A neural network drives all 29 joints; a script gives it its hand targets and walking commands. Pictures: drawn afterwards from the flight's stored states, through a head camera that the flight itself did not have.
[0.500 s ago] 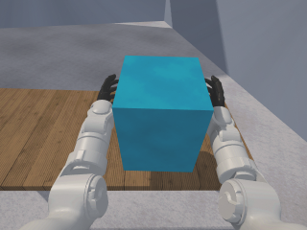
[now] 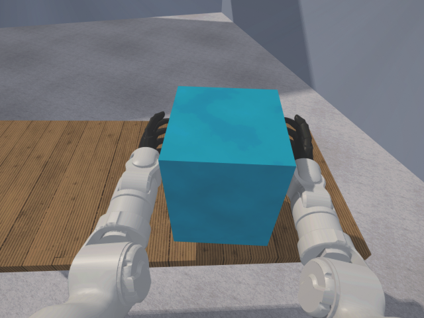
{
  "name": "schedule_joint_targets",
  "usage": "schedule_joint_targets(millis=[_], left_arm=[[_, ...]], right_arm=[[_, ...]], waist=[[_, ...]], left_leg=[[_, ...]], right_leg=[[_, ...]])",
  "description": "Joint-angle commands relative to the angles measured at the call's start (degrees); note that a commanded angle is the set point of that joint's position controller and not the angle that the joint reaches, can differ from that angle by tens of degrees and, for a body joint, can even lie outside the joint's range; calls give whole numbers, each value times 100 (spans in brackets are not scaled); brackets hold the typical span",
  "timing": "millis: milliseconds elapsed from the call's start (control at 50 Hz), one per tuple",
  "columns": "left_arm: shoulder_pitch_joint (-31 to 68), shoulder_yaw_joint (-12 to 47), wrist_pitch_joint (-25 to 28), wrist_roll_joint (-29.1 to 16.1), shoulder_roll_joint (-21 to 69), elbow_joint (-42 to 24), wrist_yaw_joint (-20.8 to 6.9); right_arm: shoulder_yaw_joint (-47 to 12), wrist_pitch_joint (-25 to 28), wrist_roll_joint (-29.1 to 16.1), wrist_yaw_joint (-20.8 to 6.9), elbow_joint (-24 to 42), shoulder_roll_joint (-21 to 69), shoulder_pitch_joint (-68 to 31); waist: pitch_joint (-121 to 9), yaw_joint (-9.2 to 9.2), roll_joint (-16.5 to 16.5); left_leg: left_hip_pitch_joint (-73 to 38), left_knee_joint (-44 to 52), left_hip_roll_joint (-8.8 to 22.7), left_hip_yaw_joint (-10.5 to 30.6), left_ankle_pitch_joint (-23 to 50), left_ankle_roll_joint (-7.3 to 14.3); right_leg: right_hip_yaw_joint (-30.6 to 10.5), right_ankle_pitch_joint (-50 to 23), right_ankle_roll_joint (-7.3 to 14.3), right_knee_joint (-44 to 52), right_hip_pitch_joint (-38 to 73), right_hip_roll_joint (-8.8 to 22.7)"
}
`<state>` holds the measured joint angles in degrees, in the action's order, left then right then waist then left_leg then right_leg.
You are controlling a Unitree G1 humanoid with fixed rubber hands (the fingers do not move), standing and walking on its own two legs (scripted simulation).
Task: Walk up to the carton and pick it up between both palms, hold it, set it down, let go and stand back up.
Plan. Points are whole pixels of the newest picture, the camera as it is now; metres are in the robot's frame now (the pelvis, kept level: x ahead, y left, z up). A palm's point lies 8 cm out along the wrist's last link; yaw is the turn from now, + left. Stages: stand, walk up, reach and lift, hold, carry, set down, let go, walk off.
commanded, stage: set down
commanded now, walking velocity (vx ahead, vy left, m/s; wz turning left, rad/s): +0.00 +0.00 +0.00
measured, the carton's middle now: (223, 168) +0.40 -0.07 +0.08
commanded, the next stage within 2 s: none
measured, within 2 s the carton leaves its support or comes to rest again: rests again in 0.98 s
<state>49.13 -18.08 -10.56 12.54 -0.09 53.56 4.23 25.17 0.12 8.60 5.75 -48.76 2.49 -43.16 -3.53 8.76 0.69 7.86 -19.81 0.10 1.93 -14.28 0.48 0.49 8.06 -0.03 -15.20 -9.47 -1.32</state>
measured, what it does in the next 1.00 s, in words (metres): stands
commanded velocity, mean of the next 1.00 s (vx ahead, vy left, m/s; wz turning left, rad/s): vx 0.00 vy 0.00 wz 0.00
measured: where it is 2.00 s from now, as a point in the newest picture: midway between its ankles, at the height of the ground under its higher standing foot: outside the picture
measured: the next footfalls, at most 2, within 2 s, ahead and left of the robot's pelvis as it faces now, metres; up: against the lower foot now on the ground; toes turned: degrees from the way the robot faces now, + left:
none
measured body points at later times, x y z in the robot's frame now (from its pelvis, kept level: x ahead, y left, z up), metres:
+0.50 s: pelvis +0.01 +0.00 +0.00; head +0.04 +0.02 +0.45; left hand +0.46 +0.07 +0.08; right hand +0.39 -0.22 +0.09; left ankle -0.05 +0.11 -0.75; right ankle +0.00 -0.12 -0.75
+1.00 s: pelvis +0.00 +0.00 +0.00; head +0.04 +0.01 +0.45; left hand +0.45 +0.06 +0.07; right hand +0.38 -0.23 +0.09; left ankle -0.05 +0.11 -0.75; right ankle +0.00 -0.11 -0.75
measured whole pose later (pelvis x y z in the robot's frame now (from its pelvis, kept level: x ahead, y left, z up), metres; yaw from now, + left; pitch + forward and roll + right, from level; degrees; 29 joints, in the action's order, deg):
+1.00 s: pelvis +0.00 +0.00 +0.00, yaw -2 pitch +8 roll -1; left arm 50.7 -24.0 -0.5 16.9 0.0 61.6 2.7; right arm 35.1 8.2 21.7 2.8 -51.0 5.3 -44.5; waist -3.9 8.6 0.0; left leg 14.9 -20.2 0.3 -1.0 -13.4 0.5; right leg 2.7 7.5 0.4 -17.4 -18.0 -0.4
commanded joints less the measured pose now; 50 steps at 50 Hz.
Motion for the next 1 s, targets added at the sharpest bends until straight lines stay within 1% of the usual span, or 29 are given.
schedule_joint_targets(millis=[0,40,60,80,120,160,200,240,340,380,420,460,480,520,540,580,600,620,660,680,700,740,820,840,860,880,900,940,980], left_arm=[[4502,1378,416,-208,3131,-791,-879],[4682,1485,484,-169,3220,-969,-875],[4610,1390,487,-173,3148,-948,-870],[4489,1324,423,-116,3064,-842,-861],[4142,939,315,78,2898,-454,-984],[4160,1015,325,161,2919,-685,-924],[4395,1250,424,-24,3063,-720,-890],[4143,1039,450,95,2908,-369,-886],[4411,1148,631,74,3005,-606,-706],[4236,906,616,184,2939,-355,-726],[4451,1157,772,60,3138,-554,-720],[4228,1222,812,103,3145,-602,-659],[4336,1063,886,181,3134,-494,-684],[4247,1139,1048,79,3151,-398,-689],[4065,1318,1062,138,3272,-346,-676],[4155,1371,1153,10,3303,-468,-617],[4425,1373,1207,84,3267,-647,-601],[4132,1181,1148,124,3063,-361,-663],[4231,1240,1205,93,3104,-289,-665],[3908,1086,1135,187,2989,36,-742],[4067,1079,1154,206,3006,27,-742],[4004,807,1166,265,2867,56,-829],[4353,769,1270,308,2794,-112,-819],[3974,711,1254,393,2875,-26,-813],[4197,707,1249,393,2768,133,-826],[4142,665,1278,393,2777,1,-817],[4280,821,1289,374,2906,-32,-781],[4217,653,1370,422,2838,57,-787],[4056,687,1347,469,2868,242,-822]], right_arm=[[-1604,356,184,-791,918,2698,-4796],[-1578,381,191,-813,917,2773,-4734],[-1510,342,225,-804,750,2798,-4579],[-1458,338,235,-830,754,2600,-4564],[-1358,248,266,-831,676,2517,-4532],[-1222,279,387,-865,418,2475,-4263],[-1159,417,425,-866,581,2561,-4367],[-1065,514,639,-919,807,2599,-4508],[-845,723,893,-1046,466,2311,-4311],[-890,737,934,-1012,473,2436,-4324],[-1025,884,927,-1047,719,2597,-4575],[-1104,977,933,-1051,653,2628,-4386],[-1082,1017,991,-1028,693,2796,-4448],[-1252,1106,997,-1013,977,2804,-4578],[-1124,1159,1106,-963,765,2711,-4479],[-1123,1216,1108,-1012,529,2764,-4216],[-1051,1211,1043,-1017,393,2831,-4179],[-1108,1151,1022,-990,333,2794,-3998],[-1223,1229,1023,-1022,576,2837,-4261],[-1223,1155,1062,-973,646,2791,-4320],[-1238,1170,1058,-1014,695,2835,-4423],[-1048,1040,1171,-968,440,2832,-4160],[-891,1077,1330,-978,207,2861,-4023],[-939,1137,1237,-995,371,2837,-4119],[-708,1130,1360,-998,354,2722,-4135],[-741,1061,1332,-1039,190,2889,-3959],[-654,1151,1363,-1051,200,2726,-4056],[-663,1186,1506,-1074,161,2745,-4023],[-427,1149,1659,-1052,28,2692,-3803]], waist=[[-3613,126,-119],[-3776,212,-317],[-3430,192,-124],[-3261,232,-284],[-2754,126,-136],[-2962,173,-397],[-3348,274,-364],[-3192,63,-318],[-3493,157,-482],[-3203,40,-112],[-3777,129,-224],[-3936,131,-446],[-4127,-54,-261],[-4542,22,-206],[-4418,260,-218],[-4561,105,-438],[-4531,203,-566],[-4155,141,-326],[-4355,68,-410],[-3949,98,-127],[-4005,21,-274],[-3663,60,-44],[-3728,77,-403],[-3814,-30,-377],[-3741,121,-325],[-3802,-1,-463],[-3841,125,-540],[-3892,-11,-378],[-3646,215,-297]], left_leg=[[-320,44,-218,-333,2235,-447],[-482,-15,-164,-347,2516,-544],[-560,-43,-128,-303,2689,-501],[-644,-7,-131,-311,2659,-530],[-440,110,-116,-355,2306,-450],[-824,65,-59,-367,2668,-539],[-988,-59,-19,-302,2977,-582],[-521,-57,-74,-437,2722,-518],[-1329,-314,172,-306,3837,-667],[-981,-274,128,-387,3548,-585],[-759,-185,82,-388,3198,-589],[-854,-334,124,-340,3653,-578],[-611,-352,82,-444,3386,-573],[-232,-323,-3,-425,3212,-535],[-406,-335,60,-295,3584,-542],[-358,-590,86,-421,4046,-650],[-647,-552,82,-362,4030,-710],[-309,-460,30,-462,3621,-582],[-159,-339,16,-396,3370,-576],[230,-251,-66,-415,3031,-459],[372,-165,-56,-448,2897,-468],[329,-52,-57,-501,2584,-444],[359,-79,-46,-488,2572,-501],[289,2,-15,-453,2540,-499],[188,45,8,-442,2324,-459],[174,18,-35,-556,2240,-443],[-129,-31,61,-436,2599,-543],[-146,-63,53,-531,2537,-502],[-257,46,110,-501,2356,-497]], right_leg=[[331,-4069,-330,-632,2260,32],[421,-4150,-340,-667,2018,-5],[426,-4179,-379,-646,2115,-57],[431,-4037,-355,-610,1920,-7],[413,-3863,-369,-503,1959,27],[502,-3710,-283,-481,1669,-16],[564,-3760,-289,-467,1472,-74],[494,-3747,-314,-524,1588,1],[683,-3246,-149,-401,1045,-141],[570,-3641,-204,-407,1252,-87],[572,-4009,-314,-654,1429,-39],[590,-4237,-295,-745,1395,-24],[486,-4562,-295,-733,1582,25],[489,-4911,-328,-911,1859,14],[530,-4915,-348,-972,1804,18],[499,-4979,-210,-867,1590,2],[565,-4810,-251,-878,1386,-15],[471,-5053,-259,-840,1778,62],[484,-4924,-351,-1023,1864,38],[456,-5161,-398,-1069,2181,109],[460,-4891,-442,-1076,2221,113],[401,-4991,-453,-1029,2188,132],[410,-4742,-379,-1023,2022,146],[430,-4547,-338,-1006,1924,124],[451,-4233,-361,-899,1883,127],[444,-4226,-341,-895,1646,156],[529,-3890,-299,-838,1444,88],[561,-3854,-290,-783,1387,75],[608,-3519,-286,-653,1238,61]])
